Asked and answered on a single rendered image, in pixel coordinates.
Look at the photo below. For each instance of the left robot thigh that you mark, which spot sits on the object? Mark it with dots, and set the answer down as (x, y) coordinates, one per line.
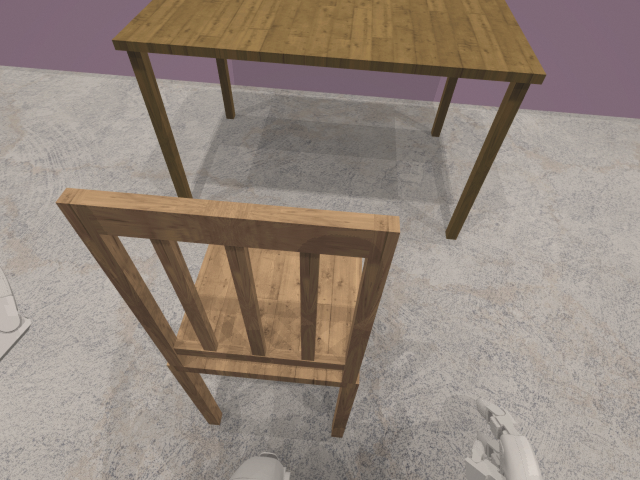
(261, 468)

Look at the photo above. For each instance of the table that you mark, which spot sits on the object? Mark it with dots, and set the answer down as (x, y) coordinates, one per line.
(473, 39)

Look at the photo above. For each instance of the left robot shin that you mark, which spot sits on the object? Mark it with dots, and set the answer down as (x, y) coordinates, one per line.
(271, 455)

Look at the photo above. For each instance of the robot right hand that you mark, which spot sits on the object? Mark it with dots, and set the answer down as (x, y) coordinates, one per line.
(511, 459)

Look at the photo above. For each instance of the chair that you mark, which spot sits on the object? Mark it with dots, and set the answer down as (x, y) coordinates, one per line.
(280, 294)

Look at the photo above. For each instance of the robot left hand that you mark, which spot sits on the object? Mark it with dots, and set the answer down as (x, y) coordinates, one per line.
(12, 325)

